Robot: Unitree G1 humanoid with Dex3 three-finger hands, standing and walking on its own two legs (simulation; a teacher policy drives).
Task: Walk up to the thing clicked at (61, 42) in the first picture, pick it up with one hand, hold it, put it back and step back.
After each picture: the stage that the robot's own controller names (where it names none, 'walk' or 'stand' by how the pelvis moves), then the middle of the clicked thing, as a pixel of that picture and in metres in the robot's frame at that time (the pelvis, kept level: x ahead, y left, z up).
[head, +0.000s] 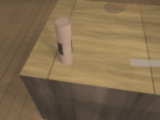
stand; (64, 43) +0.60 +0.08 -0.03
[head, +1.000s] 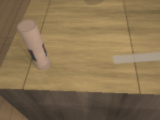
stand; (36, 47) +0.52 +0.21 -0.01
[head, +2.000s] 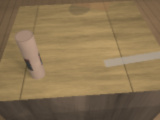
stand; (32, 57) +0.51 +0.23 -0.03
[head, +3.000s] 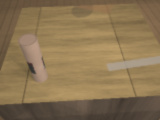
stand; (35, 60) +0.50 +0.21 -0.03
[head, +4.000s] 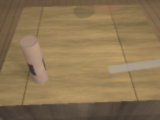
stand; (35, 62) +0.49 +0.20 -0.04
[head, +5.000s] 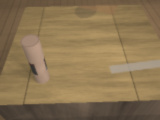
stand; (37, 61) +0.49 +0.20 -0.04
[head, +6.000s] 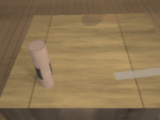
rise first; (42, 66) +0.49 +0.19 -0.03
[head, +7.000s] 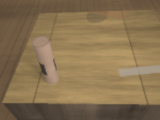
go down; (47, 62) +0.50 +0.18 -0.03
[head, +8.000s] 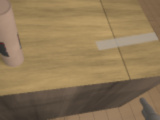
go down; (6, 38) +0.49 +0.18 +0.04
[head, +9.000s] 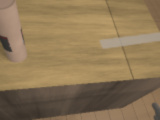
approach; (10, 33) +0.49 +0.18 +0.05
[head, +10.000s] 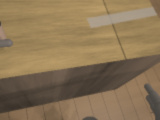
close; out of the picture +0.53 +0.19 +0.09
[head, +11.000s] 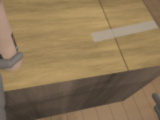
lift; (1, 39) +0.47 +0.18 +0.07
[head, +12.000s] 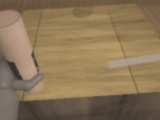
lift; (21, 59) +0.34 +0.16 +0.19
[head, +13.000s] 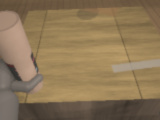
hold; (20, 60) +0.32 +0.17 +0.19
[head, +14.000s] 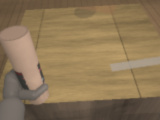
hold; (28, 70) +0.33 +0.16 +0.14
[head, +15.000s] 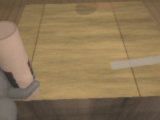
hold; (17, 67) +0.32 +0.19 +0.15
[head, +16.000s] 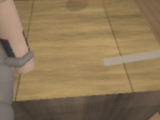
crouch; (13, 38) +0.42 +0.19 +0.16
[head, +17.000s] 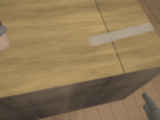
lower; out of the picture +0.53 +0.21 +0.12
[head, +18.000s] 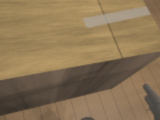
lower; out of the picture +0.54 +0.20 +0.09
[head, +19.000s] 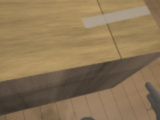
lower; out of the picture +0.54 +0.21 +0.09
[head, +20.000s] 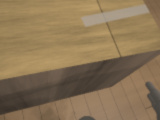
lower; out of the picture +0.54 +0.21 +0.09
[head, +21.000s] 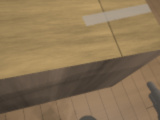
loosen; out of the picture +0.54 +0.21 +0.09
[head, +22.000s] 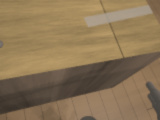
withdraw; out of the picture +0.53 +0.21 +0.09
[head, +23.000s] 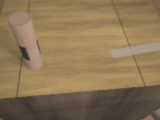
sink last; (28, 44) +0.50 +0.18 +0.03
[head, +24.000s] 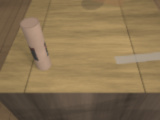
stand; (37, 46) +0.53 +0.21 +0.02
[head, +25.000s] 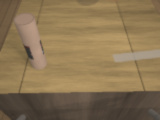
stand; (32, 44) +0.52 +0.20 +0.04
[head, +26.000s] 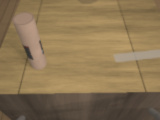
stand; (32, 44) +0.51 +0.20 +0.04
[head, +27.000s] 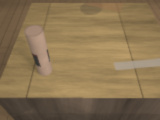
stand; (40, 53) +0.52 +0.19 -0.01
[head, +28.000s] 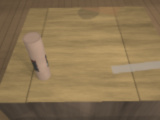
stand; (38, 58) +0.51 +0.20 -0.03
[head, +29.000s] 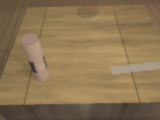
stand; (36, 60) +0.50 +0.20 -0.03
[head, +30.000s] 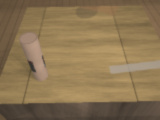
stand; (35, 59) +0.51 +0.21 -0.04
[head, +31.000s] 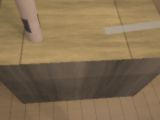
walk; (30, 18) +0.62 +0.21 -0.01
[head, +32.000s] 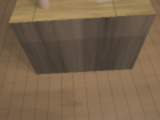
walk; out of the picture +0.98 +0.28 -0.01
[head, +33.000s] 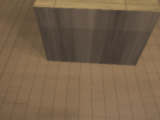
stand; out of the picture +1.18 +0.14 -0.01
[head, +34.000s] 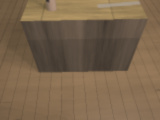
stand; out of the picture +1.12 +0.20 -0.03
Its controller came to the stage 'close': yes
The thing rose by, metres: 0.22
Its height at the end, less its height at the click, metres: +0.00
